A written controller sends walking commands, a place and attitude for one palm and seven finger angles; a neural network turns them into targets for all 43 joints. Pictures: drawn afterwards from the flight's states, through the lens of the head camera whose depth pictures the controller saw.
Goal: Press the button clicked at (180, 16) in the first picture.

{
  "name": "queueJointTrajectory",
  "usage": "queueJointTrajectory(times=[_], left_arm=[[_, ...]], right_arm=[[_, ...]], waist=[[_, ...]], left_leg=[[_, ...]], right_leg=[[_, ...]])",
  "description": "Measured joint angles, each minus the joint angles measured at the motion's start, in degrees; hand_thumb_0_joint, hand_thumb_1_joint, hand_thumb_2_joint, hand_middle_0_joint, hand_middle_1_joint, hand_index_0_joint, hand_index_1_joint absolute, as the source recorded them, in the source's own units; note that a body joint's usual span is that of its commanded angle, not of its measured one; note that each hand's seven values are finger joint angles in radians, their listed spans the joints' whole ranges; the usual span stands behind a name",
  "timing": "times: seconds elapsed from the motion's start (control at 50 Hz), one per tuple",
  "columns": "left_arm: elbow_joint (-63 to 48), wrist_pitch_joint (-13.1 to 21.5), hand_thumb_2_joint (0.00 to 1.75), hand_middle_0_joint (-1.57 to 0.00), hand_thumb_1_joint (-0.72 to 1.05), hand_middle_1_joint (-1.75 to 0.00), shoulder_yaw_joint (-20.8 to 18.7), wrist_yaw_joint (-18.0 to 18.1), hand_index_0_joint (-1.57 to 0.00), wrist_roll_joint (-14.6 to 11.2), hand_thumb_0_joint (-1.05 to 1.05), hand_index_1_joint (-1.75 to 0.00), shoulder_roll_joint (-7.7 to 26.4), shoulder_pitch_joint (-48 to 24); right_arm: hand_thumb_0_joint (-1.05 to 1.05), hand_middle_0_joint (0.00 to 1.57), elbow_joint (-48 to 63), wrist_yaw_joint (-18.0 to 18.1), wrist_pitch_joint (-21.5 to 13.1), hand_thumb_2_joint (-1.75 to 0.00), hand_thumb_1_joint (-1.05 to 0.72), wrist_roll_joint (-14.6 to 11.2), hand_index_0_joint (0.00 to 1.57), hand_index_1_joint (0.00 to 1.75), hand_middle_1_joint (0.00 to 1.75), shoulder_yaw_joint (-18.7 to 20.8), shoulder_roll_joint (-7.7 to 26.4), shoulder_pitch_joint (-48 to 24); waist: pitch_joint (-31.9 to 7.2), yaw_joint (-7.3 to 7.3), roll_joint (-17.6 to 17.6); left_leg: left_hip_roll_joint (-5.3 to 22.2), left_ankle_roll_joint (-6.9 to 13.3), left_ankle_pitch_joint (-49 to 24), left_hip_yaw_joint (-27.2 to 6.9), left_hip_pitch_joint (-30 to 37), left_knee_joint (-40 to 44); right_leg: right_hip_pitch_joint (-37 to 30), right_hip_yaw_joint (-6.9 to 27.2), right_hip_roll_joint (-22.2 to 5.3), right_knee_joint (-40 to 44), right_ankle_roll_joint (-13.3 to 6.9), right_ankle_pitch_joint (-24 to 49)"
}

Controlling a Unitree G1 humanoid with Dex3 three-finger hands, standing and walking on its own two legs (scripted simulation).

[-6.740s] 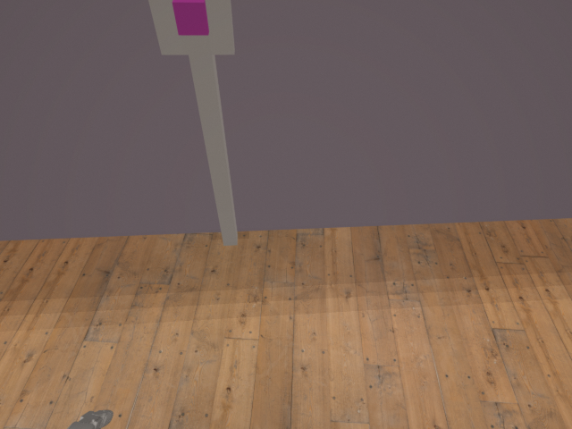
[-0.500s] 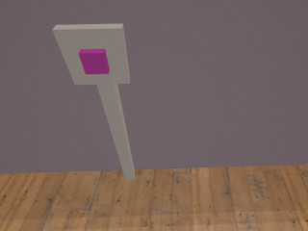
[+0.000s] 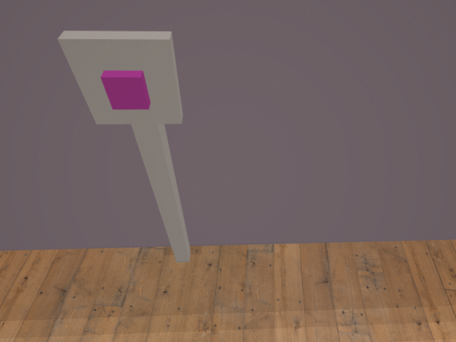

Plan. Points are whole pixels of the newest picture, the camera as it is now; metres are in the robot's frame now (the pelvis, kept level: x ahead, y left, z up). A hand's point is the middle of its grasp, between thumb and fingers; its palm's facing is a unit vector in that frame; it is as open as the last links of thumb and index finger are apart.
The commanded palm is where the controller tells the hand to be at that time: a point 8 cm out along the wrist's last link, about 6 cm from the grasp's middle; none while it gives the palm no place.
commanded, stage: come to a stop and stand still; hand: left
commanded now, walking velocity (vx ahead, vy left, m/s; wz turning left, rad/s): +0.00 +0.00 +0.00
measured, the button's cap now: (127, 89) +0.50 +0.22 +0.17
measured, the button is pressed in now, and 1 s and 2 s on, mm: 0 0 0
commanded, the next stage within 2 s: look again from close up in 0.42 s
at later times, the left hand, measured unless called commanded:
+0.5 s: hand out of the picture +0.03 +0.17 -0.17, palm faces +0.00 -0.98 -0.22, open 7.4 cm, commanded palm none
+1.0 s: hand out of the picture +0.03 +0.16 -0.18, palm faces +0.02 -0.98 -0.20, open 7.4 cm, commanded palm none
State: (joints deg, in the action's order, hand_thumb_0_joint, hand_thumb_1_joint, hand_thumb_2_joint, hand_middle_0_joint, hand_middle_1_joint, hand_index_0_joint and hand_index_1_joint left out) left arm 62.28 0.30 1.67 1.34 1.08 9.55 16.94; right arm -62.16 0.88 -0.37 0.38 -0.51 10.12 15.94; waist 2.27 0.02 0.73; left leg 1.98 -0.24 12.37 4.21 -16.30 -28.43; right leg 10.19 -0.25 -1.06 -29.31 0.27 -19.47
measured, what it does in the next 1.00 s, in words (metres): stands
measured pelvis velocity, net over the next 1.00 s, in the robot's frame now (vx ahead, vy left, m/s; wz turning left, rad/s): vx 0.04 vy -0.02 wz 0.01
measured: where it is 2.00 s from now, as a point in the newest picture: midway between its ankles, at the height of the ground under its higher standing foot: outside the picture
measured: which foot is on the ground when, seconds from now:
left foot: down 0.00-1.00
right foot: down 0.00-1.00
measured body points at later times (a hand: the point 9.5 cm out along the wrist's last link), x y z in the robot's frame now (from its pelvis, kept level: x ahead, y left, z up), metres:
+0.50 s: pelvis +0.03 -0.01 +0.00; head +0.05 -0.01 +0.45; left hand +0.04 +0.22 -0.16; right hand +0.06 -0.24 -0.16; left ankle +0.03 +0.12 -0.74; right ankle -0.04 -0.12 -0.74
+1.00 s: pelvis +0.04 -0.02 +0.00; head +0.06 -0.01 +0.45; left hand +0.03 +0.21 -0.16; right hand +0.06 -0.24 -0.16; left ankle +0.03 +0.12 -0.74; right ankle -0.04 -0.12 -0.74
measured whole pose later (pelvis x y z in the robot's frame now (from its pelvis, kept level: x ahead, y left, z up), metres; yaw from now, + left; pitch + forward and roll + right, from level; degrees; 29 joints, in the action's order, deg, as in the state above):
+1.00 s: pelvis +0.04 -0.02 +0.00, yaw +0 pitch +0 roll +1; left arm 63.2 0.6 0.4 1.9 1.1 10.0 16.4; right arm -64.8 1.9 -0.5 0.3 -0.5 9.1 13.0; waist 1.5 0.4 1.5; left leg 2.7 -1.8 15.2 3.5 -12.4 -27.5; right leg 5.1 -1.0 -0.2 -26.3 -0.9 -21.4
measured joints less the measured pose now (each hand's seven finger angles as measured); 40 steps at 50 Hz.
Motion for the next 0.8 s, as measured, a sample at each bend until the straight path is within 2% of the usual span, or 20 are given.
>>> queueJointTrajectory(times=[0.36,0.8], left_arm=[[0.7,0.4,0.9,-0.2,0.91,-0.3,-0.8,0.4,-0.2,0.2,0.01,-0.3,0.7,-1.6],[0.6,0.3,0.9,-0.2,0.91,-0.3,-1.2,0.4,-0.2,0.1,0.01,-0.3,0.9,-1.1]], right_arm=[[0.0,0.2,-0.8,0.6,-0.4,-0.9,-0.91,0.0,0.2,0.3,0.3,0.2,-0.6,-3.9],[0.0,0.2,-2.4,0.8,-0.1,-0.9,-0.91,0.0,0.2,0.3,0.3,0.0,-0.6,-3.1]], waist=[[-0.8,0.47,0.5],[-0.6,0.34,0.6]], left_leg=[[0.6,-0.9,1.9,-0.1,2.3,0.1],[0.6,-1.4,2.6,-0.5,3.5,0.9]], right_leg=[[-2.8,-0.1,0.6,1.2,-0.7,-1.3],[-4.4,-0.5,0.7,2.5,-1.1,-2.0]])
